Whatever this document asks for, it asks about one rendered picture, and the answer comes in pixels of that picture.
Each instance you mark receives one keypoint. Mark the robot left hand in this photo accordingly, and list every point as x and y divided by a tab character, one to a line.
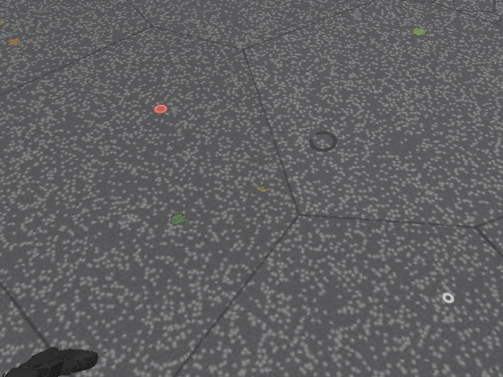
53	363

